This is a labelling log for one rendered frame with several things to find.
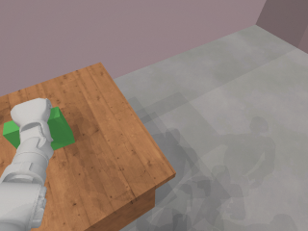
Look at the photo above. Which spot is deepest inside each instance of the table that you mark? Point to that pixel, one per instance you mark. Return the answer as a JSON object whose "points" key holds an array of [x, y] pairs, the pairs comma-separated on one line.
{"points": [[108, 177]]}

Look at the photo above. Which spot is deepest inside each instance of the sponge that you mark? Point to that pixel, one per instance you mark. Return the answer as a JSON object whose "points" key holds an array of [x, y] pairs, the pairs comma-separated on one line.
{"points": [[60, 131]]}

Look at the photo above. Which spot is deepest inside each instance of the left robot upper arm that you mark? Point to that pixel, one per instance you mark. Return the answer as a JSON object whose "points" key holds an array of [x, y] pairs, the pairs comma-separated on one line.
{"points": [[22, 206]]}

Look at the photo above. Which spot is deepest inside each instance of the robot left forearm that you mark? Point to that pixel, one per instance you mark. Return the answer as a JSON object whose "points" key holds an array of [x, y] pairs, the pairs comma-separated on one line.
{"points": [[32, 156]]}

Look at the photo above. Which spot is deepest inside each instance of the robot left hand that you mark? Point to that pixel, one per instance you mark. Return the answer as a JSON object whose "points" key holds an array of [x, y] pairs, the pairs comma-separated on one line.
{"points": [[39, 108]]}

